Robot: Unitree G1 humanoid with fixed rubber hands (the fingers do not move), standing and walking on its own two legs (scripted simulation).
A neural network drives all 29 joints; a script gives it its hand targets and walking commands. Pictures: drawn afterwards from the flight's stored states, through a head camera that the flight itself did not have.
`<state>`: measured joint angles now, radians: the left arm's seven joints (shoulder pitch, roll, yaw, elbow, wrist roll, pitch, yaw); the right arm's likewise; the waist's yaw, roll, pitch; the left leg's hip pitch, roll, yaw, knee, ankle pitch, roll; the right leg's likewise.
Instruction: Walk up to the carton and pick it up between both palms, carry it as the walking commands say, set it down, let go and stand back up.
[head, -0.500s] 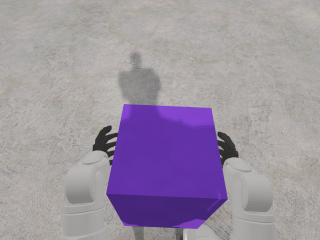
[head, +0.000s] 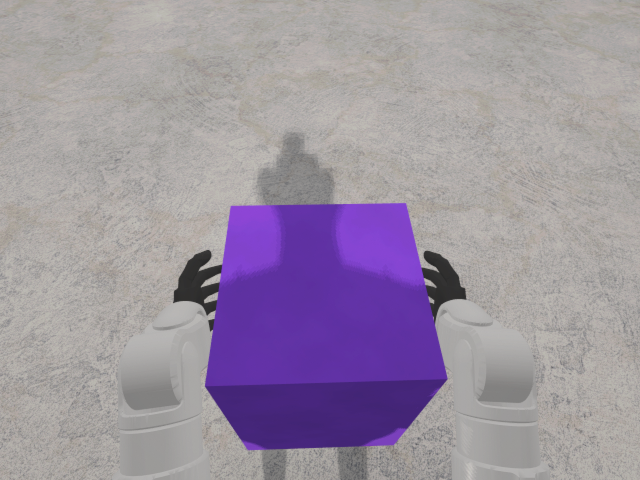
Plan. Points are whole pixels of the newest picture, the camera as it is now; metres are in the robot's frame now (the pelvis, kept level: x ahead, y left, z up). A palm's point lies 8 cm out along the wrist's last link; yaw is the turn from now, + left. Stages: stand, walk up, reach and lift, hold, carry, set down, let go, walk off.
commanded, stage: carry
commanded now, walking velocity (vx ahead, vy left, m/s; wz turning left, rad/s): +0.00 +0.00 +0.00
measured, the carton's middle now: (320, 337) +0.28 +0.02 +0.01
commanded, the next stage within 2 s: none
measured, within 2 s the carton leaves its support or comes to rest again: neither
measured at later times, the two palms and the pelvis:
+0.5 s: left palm (279, 177) +0.56 +0.10 +0.02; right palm (455, 187) +0.54 -0.19 +0.03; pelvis +0.28 -0.04 -0.03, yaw +1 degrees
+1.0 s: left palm (312, 66) +0.94 +0.06 +0.01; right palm (438, 63) +0.95 -0.22 +0.03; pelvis +0.67 -0.09 -0.04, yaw +3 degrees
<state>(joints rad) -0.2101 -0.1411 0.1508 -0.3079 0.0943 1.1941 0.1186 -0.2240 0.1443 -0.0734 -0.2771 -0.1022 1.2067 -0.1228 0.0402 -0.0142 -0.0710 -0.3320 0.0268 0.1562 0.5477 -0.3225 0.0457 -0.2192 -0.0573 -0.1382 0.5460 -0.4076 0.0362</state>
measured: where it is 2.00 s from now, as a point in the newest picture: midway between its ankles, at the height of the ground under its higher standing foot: (372, 190)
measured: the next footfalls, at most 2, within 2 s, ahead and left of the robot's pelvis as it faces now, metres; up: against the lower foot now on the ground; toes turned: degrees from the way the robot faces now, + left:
right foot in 0.32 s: +0.18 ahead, -0.08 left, +0.00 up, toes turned -16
left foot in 0.54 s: +0.35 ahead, +0.06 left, +0.00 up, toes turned +5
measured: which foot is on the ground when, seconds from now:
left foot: down 0.00-0.32, up 0.34-0.52, down 0.54-0.84, up 0.86-1.00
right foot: down 0.00-0.16, up 0.18-0.30, down 0.32-0.60, up 0.62-0.78, down 0.80-1.00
